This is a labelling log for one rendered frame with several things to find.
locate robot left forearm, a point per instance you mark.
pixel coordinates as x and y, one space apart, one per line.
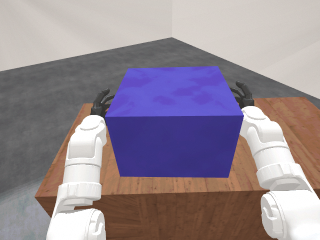
81 181

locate left robot upper arm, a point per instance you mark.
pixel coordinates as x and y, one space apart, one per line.
79 224

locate left robot hand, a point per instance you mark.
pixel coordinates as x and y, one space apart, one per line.
100 106

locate pedestal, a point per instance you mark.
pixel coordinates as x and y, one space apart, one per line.
194 208

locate right robot upper arm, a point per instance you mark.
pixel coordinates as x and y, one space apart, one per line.
291 215

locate robot right forearm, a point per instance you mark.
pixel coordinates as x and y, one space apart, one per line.
277 170

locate right robot hand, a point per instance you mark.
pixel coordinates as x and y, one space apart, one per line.
245 98

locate carton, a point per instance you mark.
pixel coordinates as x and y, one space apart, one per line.
181 122

